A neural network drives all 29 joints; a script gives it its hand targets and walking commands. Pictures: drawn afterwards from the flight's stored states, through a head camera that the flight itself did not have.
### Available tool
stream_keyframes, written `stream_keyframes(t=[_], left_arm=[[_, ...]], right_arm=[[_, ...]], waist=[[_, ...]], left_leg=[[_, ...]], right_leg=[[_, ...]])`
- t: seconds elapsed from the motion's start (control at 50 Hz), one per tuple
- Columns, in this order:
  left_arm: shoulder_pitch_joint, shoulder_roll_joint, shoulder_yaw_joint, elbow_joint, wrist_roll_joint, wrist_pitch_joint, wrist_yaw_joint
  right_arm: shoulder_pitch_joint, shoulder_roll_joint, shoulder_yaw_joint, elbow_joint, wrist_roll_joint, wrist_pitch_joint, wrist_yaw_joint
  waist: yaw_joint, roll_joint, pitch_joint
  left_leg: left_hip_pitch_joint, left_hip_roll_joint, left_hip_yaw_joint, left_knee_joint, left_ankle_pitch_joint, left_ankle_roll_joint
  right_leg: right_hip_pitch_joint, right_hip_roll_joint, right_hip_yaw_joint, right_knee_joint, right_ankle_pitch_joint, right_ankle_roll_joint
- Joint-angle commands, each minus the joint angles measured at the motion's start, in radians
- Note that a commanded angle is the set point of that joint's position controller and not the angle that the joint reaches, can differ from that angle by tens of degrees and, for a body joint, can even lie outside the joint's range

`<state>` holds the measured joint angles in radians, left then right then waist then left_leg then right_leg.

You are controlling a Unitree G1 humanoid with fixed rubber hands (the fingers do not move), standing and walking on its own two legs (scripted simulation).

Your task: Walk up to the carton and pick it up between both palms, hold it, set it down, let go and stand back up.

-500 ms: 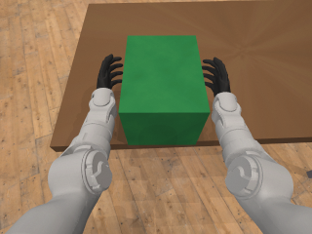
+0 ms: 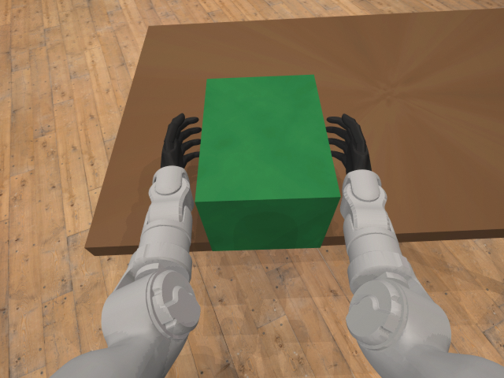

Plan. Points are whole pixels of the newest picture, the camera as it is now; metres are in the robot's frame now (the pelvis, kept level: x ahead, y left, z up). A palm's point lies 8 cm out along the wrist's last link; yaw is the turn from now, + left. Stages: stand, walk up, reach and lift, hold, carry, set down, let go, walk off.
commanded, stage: reach and lift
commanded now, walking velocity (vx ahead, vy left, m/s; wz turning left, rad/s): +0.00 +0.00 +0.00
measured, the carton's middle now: (263, 162) +0.49 +0.03 +0.02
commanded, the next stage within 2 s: none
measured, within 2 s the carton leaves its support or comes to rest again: leaves its support in 1.78 s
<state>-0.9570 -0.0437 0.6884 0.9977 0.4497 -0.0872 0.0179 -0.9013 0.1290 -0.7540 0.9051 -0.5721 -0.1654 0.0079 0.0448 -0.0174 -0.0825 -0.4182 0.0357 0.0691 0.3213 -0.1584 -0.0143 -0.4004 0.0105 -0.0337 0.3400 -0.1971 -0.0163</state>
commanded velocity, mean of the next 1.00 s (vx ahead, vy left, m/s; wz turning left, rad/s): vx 0.00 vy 0.00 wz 0.00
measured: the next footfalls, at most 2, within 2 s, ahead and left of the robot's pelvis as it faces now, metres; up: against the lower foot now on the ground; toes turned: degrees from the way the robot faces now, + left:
none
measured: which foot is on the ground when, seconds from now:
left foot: down 0.00-1.00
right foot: down 0.00-1.00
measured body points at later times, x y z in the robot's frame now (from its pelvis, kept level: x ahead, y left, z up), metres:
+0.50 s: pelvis +0.00 +0.00 +0.00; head +0.09 +0.01 +0.44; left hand +0.46 +0.17 +0.07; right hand +0.46 -0.12 +0.07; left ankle -0.02 +0.13 -0.74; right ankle -0.04 -0.10 -0.74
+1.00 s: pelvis +0.00 +0.01 +0.00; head +0.08 +0.02 +0.44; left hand +0.46 +0.17 +0.07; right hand +0.45 -0.12 +0.07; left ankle -0.02 +0.13 -0.74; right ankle -0.04 -0.10 -0.74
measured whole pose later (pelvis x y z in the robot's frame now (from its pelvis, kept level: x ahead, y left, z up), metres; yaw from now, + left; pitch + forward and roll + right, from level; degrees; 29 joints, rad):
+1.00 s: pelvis +0.00 +0.01 +0.00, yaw -1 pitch +15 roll +0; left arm -0.94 -0.05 0.64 0.98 0.45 -0.08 0.05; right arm -0.88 0.10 -0.73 0.97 -0.54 -0.23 -0.01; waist 0.04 -0.03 -0.09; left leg -0.42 0.04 0.11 0.32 -0.16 0.00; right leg -0.40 0.00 -0.06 0.32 -0.18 -0.01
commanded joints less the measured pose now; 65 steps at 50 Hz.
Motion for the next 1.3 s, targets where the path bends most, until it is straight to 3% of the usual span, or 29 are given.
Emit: stream_keyframes(t=[0.0, 0.06, 0.16, 0.24, 0.32, 0.36, 0.46, 0.58, 0.64, 0.74, 0.82, 0.9, 0.96, 1.1, 1.2, 1.28], left_arm=[[-0.394, -0.406, -0.192, 0.068, 0.023, 0.003, -0.089], [-0.377, -0.416, -0.209, 0.067, 0.024, 0.011, -0.088], [-0.367, -0.401, -0.197, 0.063, 0.026, 0.017, -0.095], [-0.373, -0.424, -0.209, 0.059, 0.034, 0.029, -0.092], [-0.361, -0.425, -0.223, 0.053, 0.026, 0.039, -0.089], [-0.356, -0.435, -0.219, 0.045, 0.033, 0.046, -0.088], [-0.382, -0.428, -0.226, 0.034, 0.024, 0.039, -0.084], [-0.372, -0.439, -0.228, 0.058, 0.028, 0.04, -0.082], [-0.365, -0.433, -0.226, 0.066, 0.028, 0.042, -0.081], [-0.364, -0.447, -0.237, 0.075, 0.029, 0.044, -0.079], [-0.367, -0.445, -0.252, 0.072, 0.023, 0.028, -0.072], [-0.352, -0.443, -0.25, 0.083, 0.025, 0.022, -0.069], [-0.363, -0.477, -0.288, 0.067, 0.004, 0.007, -0.066], [-0.343, -0.476, -0.317, 0.095, -0.008, -0.025, -0.062], [-0.395, -0.474, -0.346, 0.093, -0.026, -0.053, -0.071], [-0.412, -0.49, -0.382, 0.103, -0.05, -0.06, -0.075]], right_arm=[[-0.435, 0.443, 0.222, 0.071, -0.05, -0.039, 0.112], [-0.434, 0.439, 0.239, 0.08, -0.045, -0.045, 0.109], [-0.421, 0.456, 0.249, 0.085, -0.036, -0.038, 0.107], [-0.416, 0.452, 0.234, 0.118, -0.044, -0.037, 0.112], [-0.427, 0.446, 0.247, 0.096, -0.03, -0.043, 0.115], [-0.414, 0.447, 0.246, 0.119, -0.028, -0.039, 0.119], [-0.426, 0.453, 0.251, 0.104, -0.028, -0.052, 0.115], [-0.412, 0.45, 0.24, 0.131, -0.03, -0.052, 0.119], [-0.428, 0.445, 0.25, 0.127, -0.022, -0.057, 0.117], [-0.432, 0.434, 0.241, 0.124, -0.032, -0.069, 0.116], [-0.442, 0.432, 0.27, 0.125, -0.025, -0.088, 0.11], [-0.436, 0.426, 0.283, 0.157, -0.013, -0.102, 0.107], [-0.451, 0.427, 0.285, 0.155, -0.01, -0.133, 0.099], [-0.463, 0.407, 0.339, 0.194, 0.002, -0.188, 0.088], [-0.499, 0.419, 0.379, 0.198, 0.018, -0.221, 0.073], [-0.508, 0.415, 0.405, 0.219, 0.041, -0.238, 0.065]], waist=[[-0.017, -0.017, -0.518], [-0.009, 0.004, -0.524], [-0.008, -0.022, -0.485], [-0.01, 0.003, -0.467], [-0.004, 0.001, -0.491], [-0.005, 0.007, -0.467], [0.007, 0.009, -0.515], [-0.002, 0.018, -0.484], [-0.003, -0.007, -0.494], [-0.009, 0.022, -0.497], [-0.005, 0.009, -0.535], [0.005, 0.022, -0.499], [-0.005, 0.034, -0.532], [0.003, 0.008, -0.575], [-0.004, -0.008, -0.613], [-0.015, 0.003, -0.612]], left_leg=[[0.359, -0.008, 0.072, 0.088, 0.579, 0.017], [0.405, -0.005, 0.07, 0.1, 0.614, 0.017], [0.319, -0.01, 0.071, 0.071, 0.556, 0.029], [0.414, 0.002, 0.068, 0.086, 0.601, 0.021], [0.405, 0.007, 0.066, 0.086, 0.604, 0.027], [0.444, 0.012, 0.065, 0.092, 0.602, 0.025], [0.364, 0.002, 0.074, 0.081, 0.569, 0.032], [0.343, 0.006, 0.073, 0.056, 0.544, 0.028], [0.32, 0.0, 0.07, 0.056, 0.535, 0.034], [0.384, 0.012, 0.067, 0.068, 0.568, 0.025], [0.343, 0.005, 0.067, 0.07, 0.567, 0.022], [0.342, 0.012, 0.064, 0.069, 0.574, 0.019], [0.395, 0.026, 0.05, 0.1, 0.678, 0.007], [0.328, 0.024, 0.054, 0.094, 0.656, 0.011], [0.158, 0.003, 0.061, 0.038, 0.522, 0.016], [0.209, 0.005, 0.059, 0.041, 0.537, 0.007]], right_leg=[[0.203, -0.018, -0.067, 0.055, 0.599, 0.101], [0.167, -0.018, -0.069, 0.048, 0.58, 0.099], [0.246, -0.024, -0.066, 0.061, 0.637, 0.104], [0.135, -0.014, -0.075, 0.022, 0.518, 0.087], [0.169, -0.017, -0.076, 0.034, 0.549, 0.088], [0.109, -0.015, -0.081, 0.015, 0.483, 0.082], [0.183, -0.019, -0.074, 0.03, 0.536, 0.079], [0.204, -0.02, -0.075, 0.025, 0.529, 0.073], [0.235, -0.022, -0.073, 0.026, 0.556, 0.07], [0.176, -0.02, -0.079, 0.015, 0.513, 0.066], [0.241, -0.023, -0.074, 0.033, 0.593, 0.067], [0.229, -0.021, -0.075, 0.027, 0.569, 0.059], [0.161, -0.015, -0.086, 0.023, 0.579, 0.048], [0.251, -0.021, -0.07, 0.044, 0.676, 0.047], [0.442, -0.038, -0.053, 0.083, 0.81, 0.058], [0.408, -0.029, -0.057, 0.064, 0.774, 0.049]])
